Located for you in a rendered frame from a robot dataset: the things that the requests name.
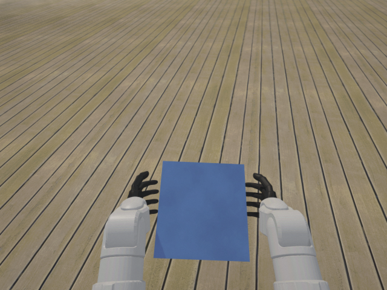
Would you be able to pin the left robot forearm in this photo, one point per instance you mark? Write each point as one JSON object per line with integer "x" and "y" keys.
{"x": 123, "y": 247}

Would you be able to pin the right robot forearm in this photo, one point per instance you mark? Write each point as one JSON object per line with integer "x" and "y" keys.
{"x": 291, "y": 247}

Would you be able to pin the right robot hand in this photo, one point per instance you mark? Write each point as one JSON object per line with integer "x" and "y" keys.
{"x": 265, "y": 187}

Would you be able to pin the left robot hand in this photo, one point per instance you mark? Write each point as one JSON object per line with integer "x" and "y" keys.
{"x": 137, "y": 187}

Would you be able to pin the carton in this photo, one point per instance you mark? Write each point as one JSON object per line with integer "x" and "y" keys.
{"x": 202, "y": 212}

